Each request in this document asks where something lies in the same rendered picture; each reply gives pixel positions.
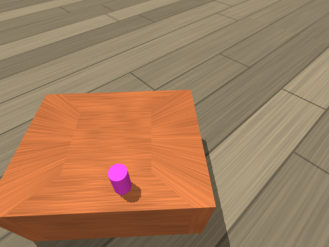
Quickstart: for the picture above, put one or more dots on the can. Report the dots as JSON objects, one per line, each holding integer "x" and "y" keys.
{"x": 119, "y": 178}

